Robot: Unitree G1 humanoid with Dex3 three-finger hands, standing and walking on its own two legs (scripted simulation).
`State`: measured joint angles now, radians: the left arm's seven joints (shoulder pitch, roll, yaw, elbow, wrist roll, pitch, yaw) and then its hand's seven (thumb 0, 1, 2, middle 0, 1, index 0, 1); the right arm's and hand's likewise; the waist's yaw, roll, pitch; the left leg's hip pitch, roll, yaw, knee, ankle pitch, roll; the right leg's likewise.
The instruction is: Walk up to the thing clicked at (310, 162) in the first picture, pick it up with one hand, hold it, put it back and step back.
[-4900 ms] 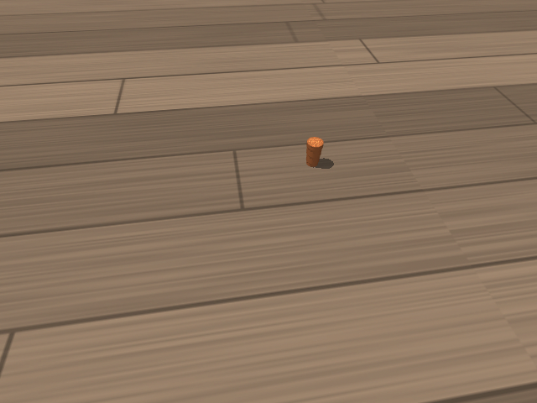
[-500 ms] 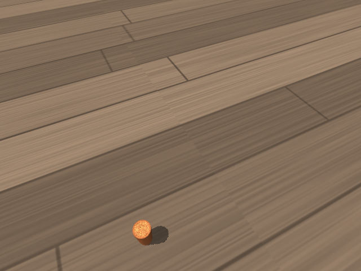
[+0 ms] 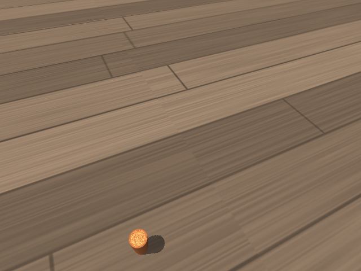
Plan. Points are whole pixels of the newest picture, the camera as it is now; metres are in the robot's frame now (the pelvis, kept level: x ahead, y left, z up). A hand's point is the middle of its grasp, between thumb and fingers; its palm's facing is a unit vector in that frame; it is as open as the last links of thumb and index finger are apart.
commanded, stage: walk up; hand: left
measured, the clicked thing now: (139, 243) +0.41 +0.20 -0.71
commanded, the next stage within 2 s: stand in 0.38 s
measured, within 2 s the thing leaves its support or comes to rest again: neither
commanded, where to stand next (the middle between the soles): +0.08 -0.01 m, yaw +0 degrees
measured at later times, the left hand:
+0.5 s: hand out of the picture +0.09 +0.24 -0.16, palm faces -0.01 -0.95 -0.32, open 7.4 cm
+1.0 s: hand out of the picture +0.11 +0.25 -0.15, palm faces +0.00 -0.94 -0.34, open 7.4 cm
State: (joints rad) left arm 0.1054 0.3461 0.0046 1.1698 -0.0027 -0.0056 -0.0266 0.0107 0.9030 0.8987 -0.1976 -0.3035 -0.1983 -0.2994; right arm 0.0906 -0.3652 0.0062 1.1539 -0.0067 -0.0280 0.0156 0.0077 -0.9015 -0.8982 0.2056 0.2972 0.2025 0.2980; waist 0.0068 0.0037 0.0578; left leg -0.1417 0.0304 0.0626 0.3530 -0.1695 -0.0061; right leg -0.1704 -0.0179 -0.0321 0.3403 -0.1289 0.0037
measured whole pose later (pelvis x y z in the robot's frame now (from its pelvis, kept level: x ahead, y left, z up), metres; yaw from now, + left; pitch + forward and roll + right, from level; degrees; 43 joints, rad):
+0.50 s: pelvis +0.01 +0.00 +0.00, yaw +0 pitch -2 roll +0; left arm 0.08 0.33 0.01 1.17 0.01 -0.02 -0.01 0.01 0.90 0.90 -0.20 -0.30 -0.20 -0.30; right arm 0.08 -0.35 0.00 1.16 -0.01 -0.02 0.02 0.01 -0.90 -0.90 0.21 0.30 0.20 0.30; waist 0.00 0.00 0.04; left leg -0.11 0.03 0.06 0.31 -0.16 -0.01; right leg -0.14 -0.02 -0.04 0.31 -0.13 0.00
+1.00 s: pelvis +0.03 +0.00 +0.00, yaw +1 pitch -2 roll +0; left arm 0.09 0.34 0.00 1.15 0.00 -0.02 -0.01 0.01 0.90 0.90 -0.20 -0.30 -0.20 -0.30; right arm 0.09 -0.35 0.01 1.16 -0.01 -0.02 0.01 0.01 -0.90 -0.90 0.21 0.30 0.20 0.30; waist 0.00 0.01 0.03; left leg -0.09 0.03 0.04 0.30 -0.18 -0.01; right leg -0.12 -0.02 -0.05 0.30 -0.16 0.00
